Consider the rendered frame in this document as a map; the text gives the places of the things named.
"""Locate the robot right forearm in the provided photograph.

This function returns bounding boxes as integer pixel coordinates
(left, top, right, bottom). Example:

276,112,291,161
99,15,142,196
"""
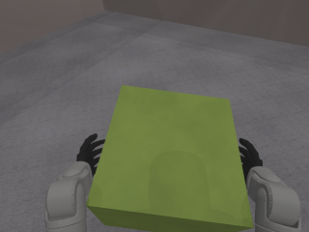
245,166,301,232

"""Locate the carton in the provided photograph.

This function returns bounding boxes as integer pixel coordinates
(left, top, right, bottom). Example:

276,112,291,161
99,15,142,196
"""
86,85,254,232

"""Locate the right robot hand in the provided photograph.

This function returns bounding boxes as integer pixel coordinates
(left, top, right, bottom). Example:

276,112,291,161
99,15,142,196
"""
239,138,263,183

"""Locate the left robot hand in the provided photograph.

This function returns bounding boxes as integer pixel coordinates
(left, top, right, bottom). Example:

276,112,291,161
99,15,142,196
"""
76,133,105,177

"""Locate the robot left forearm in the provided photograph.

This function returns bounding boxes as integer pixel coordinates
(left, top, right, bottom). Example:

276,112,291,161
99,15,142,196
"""
45,160,93,232

